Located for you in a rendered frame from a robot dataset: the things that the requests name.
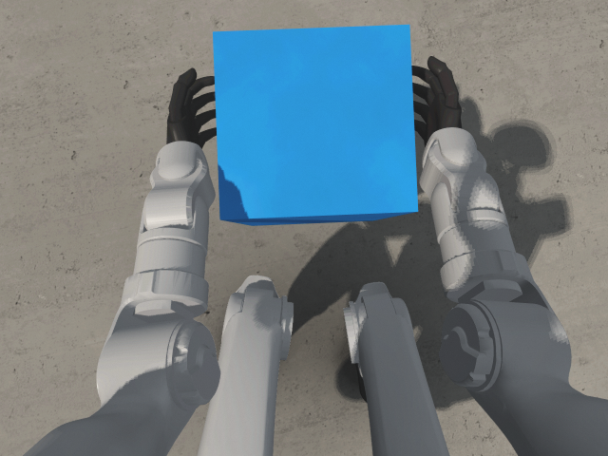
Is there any robot left upper arm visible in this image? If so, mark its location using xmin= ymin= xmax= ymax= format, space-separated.
xmin=23 ymin=318 xmax=220 ymax=456

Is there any right robot hand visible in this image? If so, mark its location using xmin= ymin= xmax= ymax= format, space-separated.
xmin=411 ymin=56 xmax=462 ymax=147

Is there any robot right forearm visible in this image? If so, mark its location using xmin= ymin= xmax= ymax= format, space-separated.
xmin=419 ymin=127 xmax=572 ymax=372

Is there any left robot hand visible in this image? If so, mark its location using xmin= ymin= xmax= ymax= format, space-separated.
xmin=166 ymin=68 xmax=217 ymax=149

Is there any left robot shin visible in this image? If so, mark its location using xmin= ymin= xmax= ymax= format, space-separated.
xmin=221 ymin=275 xmax=279 ymax=341

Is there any robot right upper arm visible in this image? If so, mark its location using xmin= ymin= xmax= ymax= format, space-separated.
xmin=439 ymin=299 xmax=608 ymax=456

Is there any right robot foot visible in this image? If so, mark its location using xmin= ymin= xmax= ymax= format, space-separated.
xmin=355 ymin=363 xmax=367 ymax=402

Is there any carton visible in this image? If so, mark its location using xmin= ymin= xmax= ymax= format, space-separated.
xmin=213 ymin=25 xmax=418 ymax=226

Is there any robot left forearm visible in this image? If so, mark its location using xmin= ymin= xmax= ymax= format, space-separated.
xmin=96 ymin=141 xmax=216 ymax=400

